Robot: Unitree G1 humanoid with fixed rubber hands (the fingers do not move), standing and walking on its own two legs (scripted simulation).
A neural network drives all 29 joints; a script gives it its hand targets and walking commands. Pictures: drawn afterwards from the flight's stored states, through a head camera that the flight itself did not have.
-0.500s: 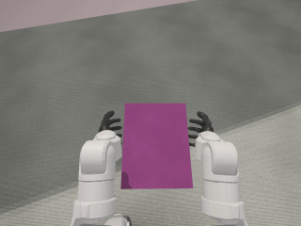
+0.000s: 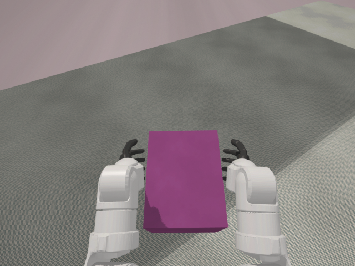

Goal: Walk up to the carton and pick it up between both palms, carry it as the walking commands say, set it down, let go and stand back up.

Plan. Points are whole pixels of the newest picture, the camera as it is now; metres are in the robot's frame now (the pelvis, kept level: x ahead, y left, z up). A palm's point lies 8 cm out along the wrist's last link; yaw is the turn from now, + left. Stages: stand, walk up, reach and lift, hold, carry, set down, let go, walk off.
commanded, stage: carry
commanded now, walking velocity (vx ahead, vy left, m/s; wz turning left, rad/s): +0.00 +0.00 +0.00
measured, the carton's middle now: (183, 183) +0.34 -0.01 -0.01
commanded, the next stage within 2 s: none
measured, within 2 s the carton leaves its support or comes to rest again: neither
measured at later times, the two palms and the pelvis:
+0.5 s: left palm (113, 137) +0.43 +0.17 +0.07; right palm (208, 131) +0.43 -0.07 +0.09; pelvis +0.11 +0.04 +0.00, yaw -1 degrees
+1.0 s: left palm (114, 119) +0.47 +0.17 +0.10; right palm (206, 116) +0.47 -0.07 +0.10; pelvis +0.16 +0.04 +0.01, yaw +0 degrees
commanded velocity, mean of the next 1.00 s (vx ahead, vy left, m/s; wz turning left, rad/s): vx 0.00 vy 0.00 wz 0.00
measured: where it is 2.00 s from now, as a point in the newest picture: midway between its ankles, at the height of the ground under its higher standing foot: outside the picture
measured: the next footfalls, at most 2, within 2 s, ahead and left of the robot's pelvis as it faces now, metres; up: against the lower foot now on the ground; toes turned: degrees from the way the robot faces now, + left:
left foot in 0.36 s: +0.12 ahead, +0.11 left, +0.00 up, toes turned +11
right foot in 0.54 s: +0.15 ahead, -0.11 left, +0.00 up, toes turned +24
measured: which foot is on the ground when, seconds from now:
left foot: down 0.00-0.22, up 0.24-0.34, down 0.36-1.00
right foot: down 0.00-0.38, up 0.40-0.52, down 0.54-1.00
